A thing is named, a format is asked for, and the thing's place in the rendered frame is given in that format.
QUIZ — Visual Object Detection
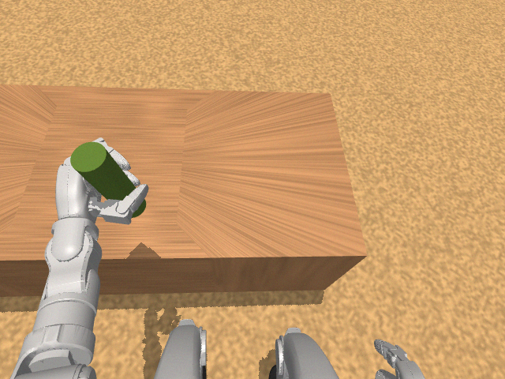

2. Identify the left robot hand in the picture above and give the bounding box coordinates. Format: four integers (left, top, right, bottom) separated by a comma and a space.
55, 137, 148, 225

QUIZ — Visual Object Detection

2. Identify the can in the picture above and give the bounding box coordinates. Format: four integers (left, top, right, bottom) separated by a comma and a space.
70, 142, 146, 218

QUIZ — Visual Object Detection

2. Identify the left robot arm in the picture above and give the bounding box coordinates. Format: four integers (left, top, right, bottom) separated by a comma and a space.
10, 216, 102, 379

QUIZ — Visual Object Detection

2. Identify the right robot hand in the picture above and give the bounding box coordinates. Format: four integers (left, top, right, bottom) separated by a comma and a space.
374, 340, 425, 379

